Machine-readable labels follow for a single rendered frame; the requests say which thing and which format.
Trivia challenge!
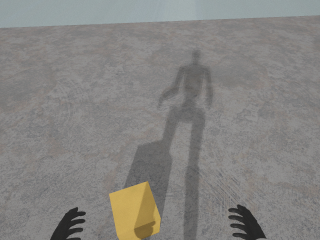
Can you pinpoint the right robot hand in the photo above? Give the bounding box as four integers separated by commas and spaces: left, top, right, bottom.
228, 204, 266, 240

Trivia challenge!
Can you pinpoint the carton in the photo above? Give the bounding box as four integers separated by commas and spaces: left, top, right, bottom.
109, 181, 161, 240

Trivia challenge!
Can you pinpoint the left robot hand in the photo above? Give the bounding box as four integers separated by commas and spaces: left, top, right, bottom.
50, 207, 86, 240

